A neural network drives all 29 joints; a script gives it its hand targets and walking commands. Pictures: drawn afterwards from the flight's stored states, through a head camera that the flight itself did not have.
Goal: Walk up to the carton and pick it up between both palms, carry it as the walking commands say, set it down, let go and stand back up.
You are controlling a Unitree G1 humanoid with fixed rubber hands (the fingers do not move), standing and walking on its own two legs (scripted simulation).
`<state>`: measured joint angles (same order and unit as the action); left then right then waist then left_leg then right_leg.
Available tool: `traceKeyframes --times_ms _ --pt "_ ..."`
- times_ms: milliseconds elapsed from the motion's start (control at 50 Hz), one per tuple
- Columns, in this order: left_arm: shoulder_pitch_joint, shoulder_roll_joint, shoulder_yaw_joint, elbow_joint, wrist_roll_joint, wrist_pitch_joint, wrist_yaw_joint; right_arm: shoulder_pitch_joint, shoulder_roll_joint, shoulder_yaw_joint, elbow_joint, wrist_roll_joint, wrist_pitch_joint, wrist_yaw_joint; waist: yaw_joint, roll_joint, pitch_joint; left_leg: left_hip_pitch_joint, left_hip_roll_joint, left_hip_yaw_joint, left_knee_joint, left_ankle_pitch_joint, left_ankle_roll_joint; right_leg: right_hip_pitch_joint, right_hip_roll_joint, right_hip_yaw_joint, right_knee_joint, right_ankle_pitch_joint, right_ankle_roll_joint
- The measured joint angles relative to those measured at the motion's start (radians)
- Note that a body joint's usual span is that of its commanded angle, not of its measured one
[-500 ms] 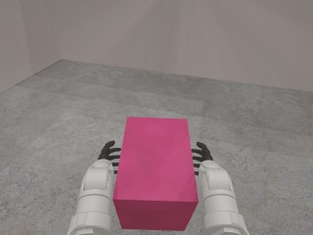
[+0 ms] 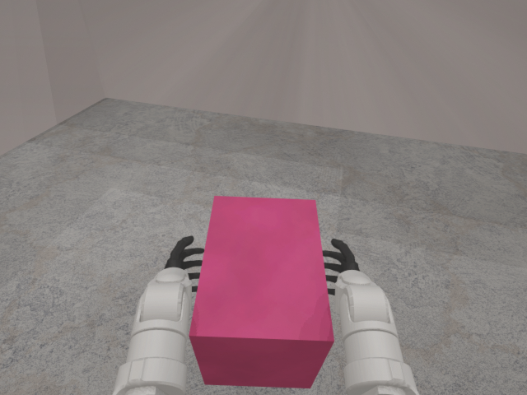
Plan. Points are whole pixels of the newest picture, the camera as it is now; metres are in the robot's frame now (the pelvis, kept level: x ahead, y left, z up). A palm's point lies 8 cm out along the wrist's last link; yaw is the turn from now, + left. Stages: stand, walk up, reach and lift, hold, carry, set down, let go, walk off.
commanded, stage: reach and lift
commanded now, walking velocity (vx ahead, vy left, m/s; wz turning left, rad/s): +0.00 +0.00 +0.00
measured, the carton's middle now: (261, 290) +0.34 +0.00 -0.01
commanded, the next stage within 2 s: hold in 0.34 s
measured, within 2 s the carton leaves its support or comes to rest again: neither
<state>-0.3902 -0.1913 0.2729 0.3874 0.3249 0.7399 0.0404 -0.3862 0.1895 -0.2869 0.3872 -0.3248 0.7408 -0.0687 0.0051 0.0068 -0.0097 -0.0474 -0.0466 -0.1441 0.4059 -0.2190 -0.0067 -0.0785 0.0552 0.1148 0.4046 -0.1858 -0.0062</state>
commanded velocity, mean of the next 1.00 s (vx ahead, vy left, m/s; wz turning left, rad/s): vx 0.00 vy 0.01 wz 0.00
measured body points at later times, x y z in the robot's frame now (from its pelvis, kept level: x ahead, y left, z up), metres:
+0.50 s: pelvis -0.01 +0.00 +0.00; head -0.08 +0.00 +0.44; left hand +0.30 +0.14 +0.05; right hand +0.30 -0.14 +0.05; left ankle +0.01 +0.13 -0.74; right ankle +0.03 -0.11 -0.74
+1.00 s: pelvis -0.01 +0.00 +0.00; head -0.08 +0.00 +0.44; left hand +0.30 +0.14 +0.05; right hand +0.30 -0.14 +0.05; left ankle +0.01 +0.13 -0.74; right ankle +0.03 -0.11 -0.74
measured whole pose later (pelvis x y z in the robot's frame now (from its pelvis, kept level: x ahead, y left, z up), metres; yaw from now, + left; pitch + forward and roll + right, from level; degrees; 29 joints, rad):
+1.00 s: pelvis -0.01 +0.00 +0.00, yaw +0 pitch -8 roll +0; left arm -0.36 -0.18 0.24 0.37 0.32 0.76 0.03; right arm -0.35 0.18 -0.25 0.36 -0.31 0.76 -0.05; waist 0.00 0.00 -0.03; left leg -0.07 -0.05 -0.13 0.43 -0.23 0.00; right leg -0.10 0.05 0.11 0.42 -0.19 0.00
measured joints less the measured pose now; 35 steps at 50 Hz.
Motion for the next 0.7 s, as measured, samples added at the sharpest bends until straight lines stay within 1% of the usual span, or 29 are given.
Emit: traceKeyframes --times_ms 320,700 --pt "0.04 0.014 -0.03 -0.02 -0.017 0.014 -0.006 0.041 -0.014 0.043 -0.026 0.024 0.022 0.011 -0.006 0.001 -0.009 0.01 0.002 0.001 -0.002 0.002 0.001 0.014 -0.001 -0.005 -0.008 0.004 0.0" --pt "0.018 0.007 -0.011 0.003 -0.001 0.011 -0.008 0.024 -0.009 0.02 -0.008 0.008 0.019 0.014 -0.004 -0.003 -0.004 0.004 -0.003 0.01 0.019 0.0 0.005 0.01 -0.006 -0.004 0.01 0.003 0.005"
